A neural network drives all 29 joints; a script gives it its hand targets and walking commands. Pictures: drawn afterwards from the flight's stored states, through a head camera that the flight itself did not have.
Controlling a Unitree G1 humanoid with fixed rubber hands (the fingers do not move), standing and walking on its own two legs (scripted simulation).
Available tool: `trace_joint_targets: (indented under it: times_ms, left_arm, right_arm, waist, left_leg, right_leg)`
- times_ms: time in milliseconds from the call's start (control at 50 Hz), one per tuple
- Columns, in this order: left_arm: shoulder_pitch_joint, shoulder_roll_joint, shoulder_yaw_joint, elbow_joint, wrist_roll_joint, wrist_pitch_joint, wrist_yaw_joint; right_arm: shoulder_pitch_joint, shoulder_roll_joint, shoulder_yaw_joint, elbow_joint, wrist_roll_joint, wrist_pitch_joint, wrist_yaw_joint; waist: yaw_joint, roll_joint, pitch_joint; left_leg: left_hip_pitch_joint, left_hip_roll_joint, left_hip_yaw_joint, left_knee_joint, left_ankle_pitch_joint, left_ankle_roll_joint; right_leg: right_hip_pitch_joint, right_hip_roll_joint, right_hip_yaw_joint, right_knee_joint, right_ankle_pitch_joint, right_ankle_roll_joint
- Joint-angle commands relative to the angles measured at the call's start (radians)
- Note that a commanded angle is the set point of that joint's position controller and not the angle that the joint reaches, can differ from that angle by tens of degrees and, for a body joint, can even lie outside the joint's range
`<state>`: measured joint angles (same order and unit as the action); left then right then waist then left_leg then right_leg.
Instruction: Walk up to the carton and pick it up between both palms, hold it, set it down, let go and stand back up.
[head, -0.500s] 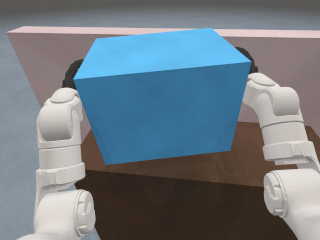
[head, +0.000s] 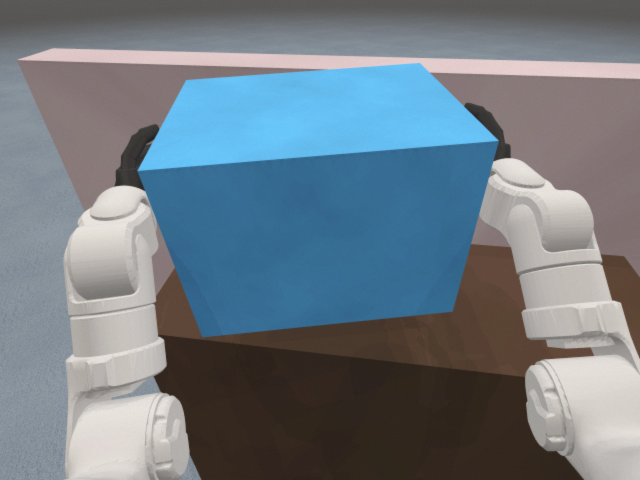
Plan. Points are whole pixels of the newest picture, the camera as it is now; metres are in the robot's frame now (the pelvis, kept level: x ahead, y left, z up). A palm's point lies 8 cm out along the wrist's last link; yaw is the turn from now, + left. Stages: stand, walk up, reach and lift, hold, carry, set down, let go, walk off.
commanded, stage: hold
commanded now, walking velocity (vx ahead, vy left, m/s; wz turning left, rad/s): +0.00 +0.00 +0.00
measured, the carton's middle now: (316, 193) +0.38 +0.00 +0.24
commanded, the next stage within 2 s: none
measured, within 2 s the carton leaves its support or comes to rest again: neither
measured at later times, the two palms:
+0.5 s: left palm (135, 193) +0.36 +0.20 +0.25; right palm (474, 172) +0.36 -0.18 +0.27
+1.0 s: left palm (138, 187) +0.36 +0.20 +0.26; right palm (481, 168) +0.35 -0.18 +0.27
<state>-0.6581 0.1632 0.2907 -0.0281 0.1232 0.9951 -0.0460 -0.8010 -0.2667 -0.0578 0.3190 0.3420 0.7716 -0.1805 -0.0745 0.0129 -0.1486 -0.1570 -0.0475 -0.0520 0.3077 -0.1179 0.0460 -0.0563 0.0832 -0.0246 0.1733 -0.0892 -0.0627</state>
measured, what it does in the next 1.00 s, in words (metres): stands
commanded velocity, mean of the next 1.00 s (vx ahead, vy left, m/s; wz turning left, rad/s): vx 0.00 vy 0.00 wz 0.00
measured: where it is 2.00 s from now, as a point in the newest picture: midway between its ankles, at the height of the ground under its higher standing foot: outside the picture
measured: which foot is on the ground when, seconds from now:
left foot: down 0.00-1.00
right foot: down 0.00-1.00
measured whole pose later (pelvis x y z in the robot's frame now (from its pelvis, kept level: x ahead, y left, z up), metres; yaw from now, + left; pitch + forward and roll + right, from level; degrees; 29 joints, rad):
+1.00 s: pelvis +0.00 +0.03 +0.00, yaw -4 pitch -2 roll -2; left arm -0.73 0.16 0.27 0.09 0.11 0.99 0.01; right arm -0.89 -0.32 -0.03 0.50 0.39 0.74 -0.16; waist -0.05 0.02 -0.15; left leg -0.15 -0.05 0.01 0.32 -0.14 0.08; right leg -0.05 0.08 0.05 0.16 -0.07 -0.03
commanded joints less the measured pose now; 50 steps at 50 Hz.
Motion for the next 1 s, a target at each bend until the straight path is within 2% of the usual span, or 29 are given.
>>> trace_joint_targets:
  times_ms: [0,20,40,120,260,460,700,980]
  left_arm:
    - [-0.92,-0.362,-0.345,0.024,-0.243,-0.15,-0.227]
    - [-0.962,-0.369,-0.353,-0.002,-0.244,-0.177,-0.223]
    - [-0.98,-0.392,-0.373,-0.021,-0.265,-0.193,-0.213]
    - [-0.988,-0.426,-0.396,-0.08,-0.286,-0.207,-0.188]
    - [-0.944,-0.436,-0.407,-0.126,-0.28,-0.188,-0.167]
    - [-0.942,-0.448,-0.455,-0.262,-0.299,-0.15,-0.131]
    - [-0.923,-0.468,-0.448,-0.216,-0.287,-0.125,-0.119]
    - [-0.967,-0.472,-0.435,-0.171,-0.291,-0.14,-0.117]
  right_arm:
    - [-0.868,0.516,0.256,-0.196,0.128,-0.064,0.054]
    - [-0.895,0.545,0.261,-0.178,0.126,-0.073,0.055]
    - [-0.914,0.563,0.271,-0.187,0.136,-0.079,0.058]
    - [-0.946,0.555,0.307,-0.24,0.178,-0.088,0.047]
    - [-0.899,0.473,0.28,-0.213,0.176,-0.092,0.059]
    - [-0.894,0.432,0.285,-0.259,0.191,-0.09,0.097]
    - [-0.918,0.403,0.272,-0.214,0.191,-0.09,0.125]
    - [-0.96,0.433,0.264,-0.176,0.194,-0.096,0.132]
  waist:
    - [-0.025,-0.044,-0.339]
    - [-0.004,-0.018,-0.381]
    - [-0.001,0.007,-0.424]
    - [0.007,0.05,-0.517]
    - [-0.001,0.055,-0.437]
    - [-0.007,0.071,-0.471]
    - [0.006,0.048,-0.435]
    - [0.012,0.036,-0.45]
  left_leg:
    - [0.08,0.041,-0.015,-0.018,-0.011,0.019]
    - [0.034,0.024,0.003,-0.013,-0.023,0.016]
    - [0.032,0.033,0.0,-0.016,-0.013,0.018]
    - [0.121,0.059,-0.027,0.007,0.14,0.016]
    - [0.177,0.084,-0.034,0.002,0.189,-0.023]
    - [0.255,0.1,-0.046,0.023,0.298,-0.056]
    - [0.249,0.11,-0.05,0.014,0.264,-0.069]
    - [0.221,0.104,-0.037,0.011,0.212,-0.054]
  right_leg:
    - [-0.057,-0.134,0.081,-0.019,0.051,0.092]
    - [-0.015,-0.115,0.075,-0.007,0.0,0.079]
    - [0.016,-0.103,0.077,0.006,0.014,0.066]
    - [0.095,-0.087,0.086,0.041,0.228,0.035]
    - [0.053,-0.069,0.082,0.014,0.171,0.01]
    - [0.053,-0.06,0.095,0.007,0.212,-0.002]
    - [0.045,-0.056,0.101,-0.006,0.19,-0.006]
    - [0.038,-0.056,0.103,-0.006,0.164,-0.002]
